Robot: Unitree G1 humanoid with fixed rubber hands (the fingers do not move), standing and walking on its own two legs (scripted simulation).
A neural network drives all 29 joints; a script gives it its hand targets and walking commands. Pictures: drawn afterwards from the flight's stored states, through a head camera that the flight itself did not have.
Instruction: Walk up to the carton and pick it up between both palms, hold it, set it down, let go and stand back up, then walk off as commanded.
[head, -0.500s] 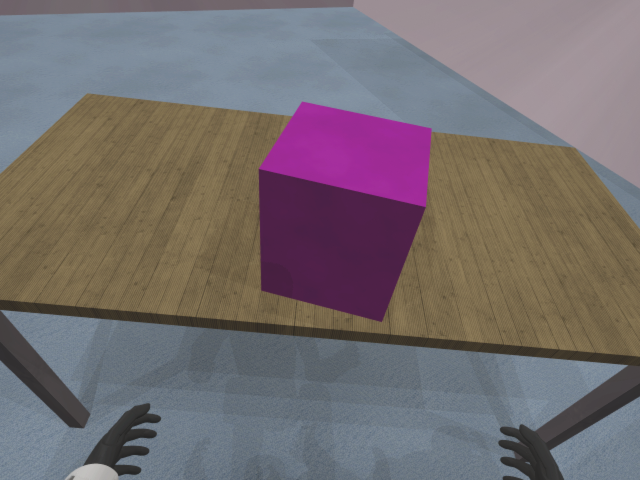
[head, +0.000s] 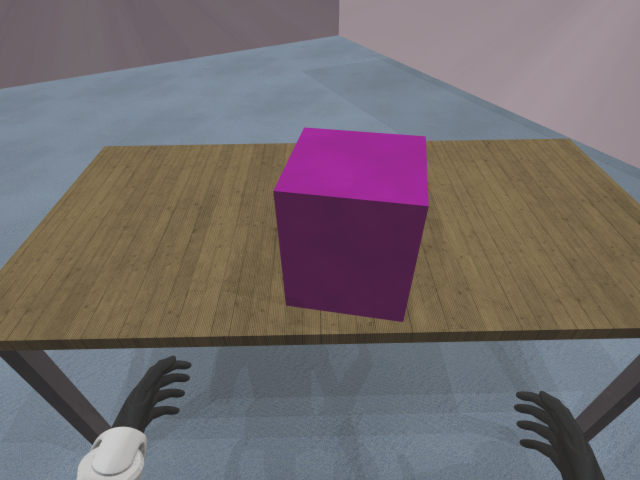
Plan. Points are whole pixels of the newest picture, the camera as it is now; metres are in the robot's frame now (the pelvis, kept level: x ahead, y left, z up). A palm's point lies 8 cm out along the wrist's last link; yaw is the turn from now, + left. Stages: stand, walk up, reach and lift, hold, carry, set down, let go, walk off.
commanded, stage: reach and lift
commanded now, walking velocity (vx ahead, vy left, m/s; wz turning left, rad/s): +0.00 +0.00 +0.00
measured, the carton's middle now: (353, 224) +0.54 -0.02 +0.05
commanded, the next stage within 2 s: none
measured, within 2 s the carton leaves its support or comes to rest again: neither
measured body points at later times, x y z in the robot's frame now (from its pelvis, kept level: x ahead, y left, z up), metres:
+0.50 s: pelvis +0.01 -0.01 +0.01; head -0.01 +0.00 +0.46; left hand +0.24 +0.22 +0.06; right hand +0.22 -0.22 +0.06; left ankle +0.06 +0.08 -0.72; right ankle +0.03 -0.09 -0.72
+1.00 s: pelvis +0.03 -0.01 +0.01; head +0.03 -0.01 +0.46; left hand +0.33 +0.19 +0.10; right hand +0.28 -0.22 +0.10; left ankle +0.06 +0.08 -0.72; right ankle +0.03 -0.10 -0.72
